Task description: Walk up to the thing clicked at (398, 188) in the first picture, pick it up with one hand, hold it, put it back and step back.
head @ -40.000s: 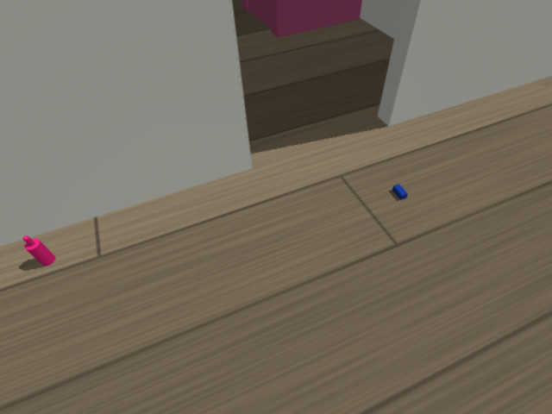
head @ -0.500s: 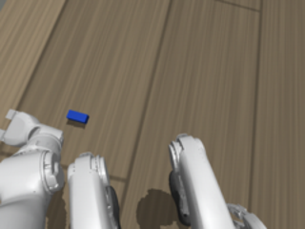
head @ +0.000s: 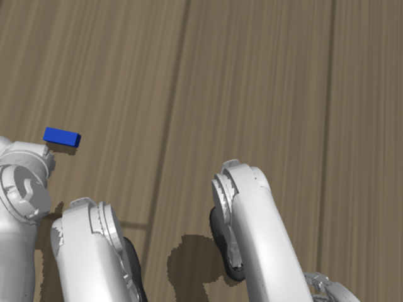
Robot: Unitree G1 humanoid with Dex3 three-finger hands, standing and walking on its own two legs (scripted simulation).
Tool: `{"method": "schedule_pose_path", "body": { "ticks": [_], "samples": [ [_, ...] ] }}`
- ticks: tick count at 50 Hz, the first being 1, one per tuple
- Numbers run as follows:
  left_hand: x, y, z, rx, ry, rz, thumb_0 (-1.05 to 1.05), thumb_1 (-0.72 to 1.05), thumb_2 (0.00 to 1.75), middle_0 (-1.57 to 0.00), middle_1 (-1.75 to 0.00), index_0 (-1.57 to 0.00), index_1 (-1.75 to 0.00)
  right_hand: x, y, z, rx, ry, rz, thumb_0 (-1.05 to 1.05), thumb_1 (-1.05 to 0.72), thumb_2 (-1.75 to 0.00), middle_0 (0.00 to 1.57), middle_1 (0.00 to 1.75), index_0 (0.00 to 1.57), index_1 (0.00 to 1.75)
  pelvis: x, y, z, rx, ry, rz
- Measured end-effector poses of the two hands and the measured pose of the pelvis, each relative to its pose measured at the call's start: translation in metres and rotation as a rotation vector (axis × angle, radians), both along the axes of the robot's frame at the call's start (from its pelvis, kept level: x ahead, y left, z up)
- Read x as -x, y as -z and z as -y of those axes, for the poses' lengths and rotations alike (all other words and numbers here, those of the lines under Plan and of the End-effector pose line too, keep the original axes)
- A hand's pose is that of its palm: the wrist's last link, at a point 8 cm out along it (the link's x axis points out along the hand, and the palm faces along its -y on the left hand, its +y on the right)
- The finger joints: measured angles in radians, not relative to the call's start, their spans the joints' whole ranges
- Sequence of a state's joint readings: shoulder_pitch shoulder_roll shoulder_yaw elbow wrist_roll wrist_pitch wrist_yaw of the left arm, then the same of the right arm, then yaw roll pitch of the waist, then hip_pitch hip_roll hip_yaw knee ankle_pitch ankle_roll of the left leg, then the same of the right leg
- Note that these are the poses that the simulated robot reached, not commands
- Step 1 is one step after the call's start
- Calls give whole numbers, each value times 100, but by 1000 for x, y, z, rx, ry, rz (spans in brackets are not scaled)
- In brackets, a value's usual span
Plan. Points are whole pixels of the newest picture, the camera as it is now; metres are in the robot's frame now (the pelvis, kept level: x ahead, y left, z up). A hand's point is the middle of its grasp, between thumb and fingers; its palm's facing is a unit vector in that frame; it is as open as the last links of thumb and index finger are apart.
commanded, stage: rise first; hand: left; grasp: from above
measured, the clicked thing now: (62, 137) +0.49 +0.25 -0.32
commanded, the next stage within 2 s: none
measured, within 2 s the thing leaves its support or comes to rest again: neither
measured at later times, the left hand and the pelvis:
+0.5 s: hand (23, 156) +0.43 +0.29 -0.20, palm faces -0.13 -0.43 -0.89, open 13.9 cm; pelvis +0.00 +0.01 -0.01, yaw -3 degrees
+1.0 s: hand (28, 149) +0.45 +0.28 -0.21, palm faces -0.11 -0.42 -0.90, open 13.9 cm; pelvis -0.01 +0.01 -0.01, yaw -4 degrees
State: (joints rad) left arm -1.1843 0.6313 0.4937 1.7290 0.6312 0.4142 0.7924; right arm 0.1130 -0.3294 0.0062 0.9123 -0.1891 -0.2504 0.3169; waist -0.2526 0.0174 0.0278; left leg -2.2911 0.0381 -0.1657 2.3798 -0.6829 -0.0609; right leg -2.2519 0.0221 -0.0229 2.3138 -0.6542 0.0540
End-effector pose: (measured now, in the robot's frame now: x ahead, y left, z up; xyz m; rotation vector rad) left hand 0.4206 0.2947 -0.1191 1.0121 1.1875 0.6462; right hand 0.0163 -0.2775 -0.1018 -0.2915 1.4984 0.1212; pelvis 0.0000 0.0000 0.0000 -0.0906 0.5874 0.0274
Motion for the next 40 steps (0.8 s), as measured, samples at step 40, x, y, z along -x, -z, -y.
{"method": "schedule_pose_path", "body": {
  "ticks": [40],
  "samples": [
    [-28,29,11,8,37,-5,0,-51,99,-11,-105,-11,-105,46,-25,-13,-45,-15,-87,0,-91,-90,19,30,19,30,5,10,-7,68,26,68]
  ]
}}
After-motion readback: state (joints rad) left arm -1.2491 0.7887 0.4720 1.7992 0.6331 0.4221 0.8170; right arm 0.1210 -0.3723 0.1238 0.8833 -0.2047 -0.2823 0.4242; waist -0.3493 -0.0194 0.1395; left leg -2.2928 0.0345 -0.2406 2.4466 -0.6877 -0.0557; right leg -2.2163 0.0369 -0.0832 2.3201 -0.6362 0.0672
